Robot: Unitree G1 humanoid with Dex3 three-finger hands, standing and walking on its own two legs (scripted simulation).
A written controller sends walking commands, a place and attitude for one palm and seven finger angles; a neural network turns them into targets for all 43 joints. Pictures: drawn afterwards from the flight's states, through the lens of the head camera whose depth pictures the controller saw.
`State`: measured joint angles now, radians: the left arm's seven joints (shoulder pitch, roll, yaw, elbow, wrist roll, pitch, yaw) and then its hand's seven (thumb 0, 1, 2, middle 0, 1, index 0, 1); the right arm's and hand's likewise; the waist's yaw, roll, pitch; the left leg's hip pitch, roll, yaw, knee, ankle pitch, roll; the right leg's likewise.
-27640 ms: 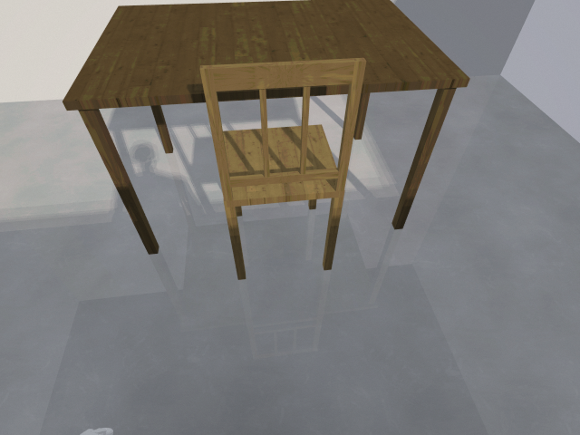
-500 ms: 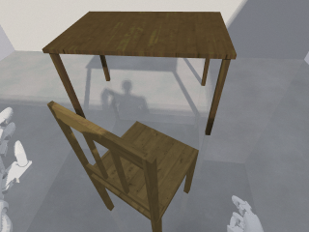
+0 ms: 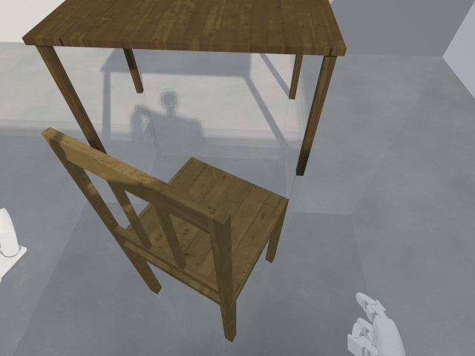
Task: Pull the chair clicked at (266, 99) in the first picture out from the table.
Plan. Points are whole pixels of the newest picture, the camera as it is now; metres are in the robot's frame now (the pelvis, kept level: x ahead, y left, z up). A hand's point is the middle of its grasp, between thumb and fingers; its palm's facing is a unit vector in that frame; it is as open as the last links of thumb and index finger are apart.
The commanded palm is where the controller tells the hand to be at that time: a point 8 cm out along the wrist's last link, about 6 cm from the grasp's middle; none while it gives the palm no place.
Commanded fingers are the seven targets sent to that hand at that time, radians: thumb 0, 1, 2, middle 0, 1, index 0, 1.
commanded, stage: step back with the hand held close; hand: left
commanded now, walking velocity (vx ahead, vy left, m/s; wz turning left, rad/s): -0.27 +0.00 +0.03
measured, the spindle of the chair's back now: (132, 217) +0.39 +0.26 -0.08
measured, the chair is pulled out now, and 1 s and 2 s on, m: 0.60 0.60 0.60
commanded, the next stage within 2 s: stop stepping back and stand still in 1.44 s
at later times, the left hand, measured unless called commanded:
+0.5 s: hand (0, 284) +0.16 +0.26 +0.17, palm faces +0.50 -0.73 -0.46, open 7.4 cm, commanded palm +0.10 +0.30 +0.18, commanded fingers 0.00 0.90 0.90 -0.20 -0.30 -0.20 -0.30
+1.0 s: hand out of the picture +0.13 +0.26 +0.17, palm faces +0.46 -0.73 -0.50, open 7.4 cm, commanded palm +0.06 +0.30 +0.18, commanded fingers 0.00 0.90 0.90 -0.20 -0.30 -0.20 -0.30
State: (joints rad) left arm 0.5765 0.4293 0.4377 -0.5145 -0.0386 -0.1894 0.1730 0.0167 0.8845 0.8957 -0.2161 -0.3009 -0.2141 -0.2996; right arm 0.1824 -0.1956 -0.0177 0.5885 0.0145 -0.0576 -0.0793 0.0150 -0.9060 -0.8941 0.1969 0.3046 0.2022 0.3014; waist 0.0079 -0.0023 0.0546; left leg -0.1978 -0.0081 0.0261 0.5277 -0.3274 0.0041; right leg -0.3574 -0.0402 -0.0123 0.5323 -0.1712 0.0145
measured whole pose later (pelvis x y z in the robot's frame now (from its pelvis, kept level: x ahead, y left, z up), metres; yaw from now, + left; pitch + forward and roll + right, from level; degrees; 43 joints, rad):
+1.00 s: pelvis -0.06 -0.01 -0.01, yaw +4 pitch +2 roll +0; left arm 0.58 0.46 0.48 -0.57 -0.02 -0.27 0.19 0.01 0.88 0.90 -0.22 -0.30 -0.21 -0.30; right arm 0.17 -0.18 -0.03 0.63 -0.02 -0.09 -0.07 0.01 -0.91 -0.89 0.20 0.30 0.20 0.30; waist -0.02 -0.06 0.04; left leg -0.38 0.01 0.00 0.63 -0.25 0.01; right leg -0.52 0.00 0.00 0.74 -0.28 0.01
